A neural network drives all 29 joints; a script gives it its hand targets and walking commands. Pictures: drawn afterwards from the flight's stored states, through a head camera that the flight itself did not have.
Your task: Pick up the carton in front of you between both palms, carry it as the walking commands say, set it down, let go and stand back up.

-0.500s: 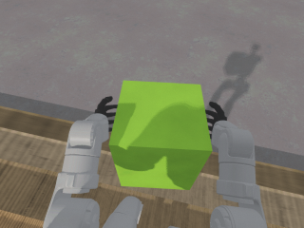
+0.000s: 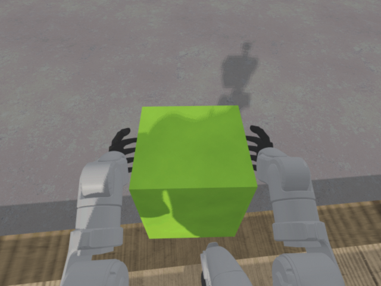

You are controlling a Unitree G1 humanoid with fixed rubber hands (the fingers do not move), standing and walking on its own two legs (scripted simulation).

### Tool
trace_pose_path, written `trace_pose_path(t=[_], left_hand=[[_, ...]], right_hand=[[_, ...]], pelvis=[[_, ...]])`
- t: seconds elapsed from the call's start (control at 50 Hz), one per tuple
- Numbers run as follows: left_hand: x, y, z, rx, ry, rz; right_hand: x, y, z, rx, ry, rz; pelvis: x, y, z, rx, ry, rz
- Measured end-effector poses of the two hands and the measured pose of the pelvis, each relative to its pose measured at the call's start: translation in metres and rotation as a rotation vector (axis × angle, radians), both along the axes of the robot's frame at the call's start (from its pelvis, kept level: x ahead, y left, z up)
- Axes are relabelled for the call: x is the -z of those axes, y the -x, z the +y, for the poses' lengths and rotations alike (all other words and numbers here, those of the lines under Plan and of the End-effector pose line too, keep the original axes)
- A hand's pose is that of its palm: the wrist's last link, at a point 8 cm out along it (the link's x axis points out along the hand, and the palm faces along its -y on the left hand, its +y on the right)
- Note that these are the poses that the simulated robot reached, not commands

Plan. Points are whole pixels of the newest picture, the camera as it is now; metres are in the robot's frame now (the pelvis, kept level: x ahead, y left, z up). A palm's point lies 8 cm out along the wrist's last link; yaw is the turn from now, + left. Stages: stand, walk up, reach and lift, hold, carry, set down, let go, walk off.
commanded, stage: carry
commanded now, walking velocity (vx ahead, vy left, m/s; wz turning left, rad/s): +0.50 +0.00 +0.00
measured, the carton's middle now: (191, 175) +0.35 -0.04 +0.00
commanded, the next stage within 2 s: none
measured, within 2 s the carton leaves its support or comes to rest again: neither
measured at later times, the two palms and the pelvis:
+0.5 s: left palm (125, 97) +0.75 +0.14 -0.11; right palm (206, 98) +0.74 -0.16 -0.12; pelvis +0.40 -0.01 -0.22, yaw -1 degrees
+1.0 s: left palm (142, 79) +1.15 +0.11 -0.33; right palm (196, 75) +1.16 -0.19 -0.33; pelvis +0.81 -0.04 -0.41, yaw -1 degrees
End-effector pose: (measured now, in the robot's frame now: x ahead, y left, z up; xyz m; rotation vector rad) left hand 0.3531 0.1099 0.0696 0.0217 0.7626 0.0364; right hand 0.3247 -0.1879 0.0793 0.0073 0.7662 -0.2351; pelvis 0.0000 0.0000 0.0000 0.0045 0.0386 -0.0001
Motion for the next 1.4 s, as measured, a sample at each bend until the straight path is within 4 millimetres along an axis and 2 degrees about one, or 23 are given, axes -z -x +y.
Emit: trace_pose_path(t=[0.06, 0.1, 0.14, 0.18, 0.24, 0.3, 0.36, 0.42, 0.48, 0.52, 0.56, 0.64, 0.7, 0.8, 0.9, 0.94, 0.98, 1.04, 1.14, 1.22, 1.3, 1.34, 1.4], left_hand=[[0.016, -0.046, 0.003, -0.032, 0.009, -0.052], [0.024, -0.077, 0.009, -0.069, -0.001, -0.102], [0.035, -0.105, 0.02, -0.123, -0.024, -0.152], [0.054, -0.129, 0.033, -0.16, -0.038, -0.152], [0.088, -0.161, 0.046, -0.191, -0.032, -0.077], [0.117, -0.198, 0.05, -0.201, -0.031, 0.0], [0.136, -0.246, 0.048, -0.178, -0.052, 0.019], [0.15, -0.305, 0.045, -0.147, -0.072, -0.015], [0.167, -0.371, 0.039, -0.101, -0.06, -0.079], [0.183, -0.418, 0.028, -0.046, -0.05, -0.123], [0.205, -0.456, 0.015, -0.007, -0.036, -0.118], [0.256, -0.511, -0.002, 0.025, -0.036, -0.011], [0.289, -0.549, -0.006, 0.022, -0.021, 0.043], [0.328, -0.628, -0.008, -0.01, 0.011, 0.008], [0.356, -0.727, -0.01, -0.061, -0.005, -0.112], [0.371, -0.764, -0.009, -0.077, -0.032, -0.121], [0.388, -0.789, -0.003, -0.103, -0.034, -0.078], [0.41, -0.816, 0.01, -0.152, -0.033, -0.002], [0.421, -0.872, 0.029, -0.204, -0.028, 0.03], [0.416, -0.936, 0.037, -0.202, -0.004, -0.002], [0.405, -1.018, 0.039, -0.139, 0.011, -0.08], [0.398, -1.055, 0.036, -0.101, 0.014, -0.098], [0.382, -1.096, 0.028, -0.055, 0.008, -0.078]], right_hand=[[0.01, -0.059, 0.003, -0.036, 0.015, -0.051], [0.021, -0.103, 0.008, -0.082, 0.009, -0.1], [0.034, -0.149, 0.019, -0.148, 0.001, -0.152], [0.053, -0.186, 0.032, -0.19, -0.003, -0.154], [0.089, -0.226, 0.046, -0.216, -0.008, -0.081], [0.125, -0.262, 0.05, -0.214, -0.021, -0.004], [0.153, -0.301, 0.047, -0.191, -0.043, 0.014], [0.175, -0.348, 0.043, -0.161, -0.061, -0.02], [0.193, -0.398, 0.037, -0.116, -0.046, -0.084], [0.207, -0.427, 0.027, -0.063, -0.024, -0.126], [0.229, -0.452, 0.015, -0.025, -0.015, -0.119], [0.276, -0.495, -0.001, 0.026, -0.031, -0.012], [0.3, -0.537, -0.006, 0.027, -0.024, 0.041], [0.324, -0.632, -0.01, -0.008, 0.009, 0.007], [0.355, -0.749, -0.013, -0.062, -0.004, -0.113], [0.375, -0.791, -0.011, -0.08, -0.015, -0.123], [0.396, -0.823, -0.005, -0.106, -0.021, -0.081], [0.42, -0.862, 0.008, -0.137, -0.043, -0.006], [0.437, -0.926, 0.027, -0.152, -0.077, 0.026], [0.432, -0.984, 0.035, -0.136, -0.067, -0.008], [0.415, -1.049, 0.036, -0.091, -0.036, -0.086], [0.405, -1.076, 0.033, -0.073, -0.008, -0.103], [0.391, -1.105, 0.025, -0.033, -0.007, -0.083]], pelvis=[[0.026, -0.05, -0.01, -0.004, -0.008, -0.006], [0.052, -0.088, -0.017, 0.001, -0.014, -0.029], [0.083, -0.125, -0.024, 0.006, -0.008, -0.035], [0.105, -0.153, -0.03, 0.011, 0.013, -0.025], [0.123, -0.193, -0.036, 0.01, 0.034, -0.017], [0.134, -0.233, -0.038, 0.004, 0.032, -0.013], [0.149, -0.274, -0.033, 0.015, 0.021, -0.008], [0.172, -0.322, -0.024, 0.021, 0.024, -0.006], [0.208, -0.379, -0.013, 0.015, 0.025, -0.022], [0.237, -0.417, -0.006, 0.008, 0.015, -0.028], [0.257, -0.447, -0.001, 0.002, -0.007, -0.017], [0.275, -0.505, 0.006, 0.008, -0.022, -0.001], [0.286, -0.548, 0.003, 0.01, -0.019, 0.009], [0.317, -0.631, -0.013, 0.001, -0.025, 0.012], [0.378, -0.738, -0.031, 0.01, -0.043, -0.001], [0.397, -0.769, -0.034, 0.017, -0.005, 0.023], [0.404, -0.795, -0.039, 0.02, 0.005, 0.041], [0.404, -0.834, -0.044, 0.013, 0.008, 0.052], [0.4, -0.902, -0.041, 0.0, 0.006, 0.063], [0.397, -0.966, -0.031, -0.006, 0.011, 0.065], [0.407, -1.038, -0.015, 0.009, 0.014, 0.045], [0.404, -1.063, -0.009, 0.019, -0.002, 0.046], [0.389, -1.097, -0.002, 0.04, 0.015, 0.056]])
